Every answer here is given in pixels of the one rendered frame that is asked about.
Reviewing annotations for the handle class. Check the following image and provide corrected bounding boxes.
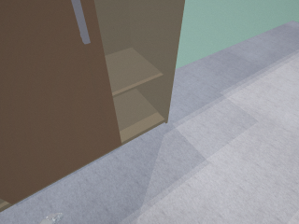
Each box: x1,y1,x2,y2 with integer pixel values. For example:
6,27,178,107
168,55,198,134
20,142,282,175
71,0,91,45

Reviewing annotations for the robot left hand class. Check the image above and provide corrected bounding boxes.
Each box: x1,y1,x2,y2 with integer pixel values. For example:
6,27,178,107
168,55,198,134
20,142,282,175
39,213,64,224

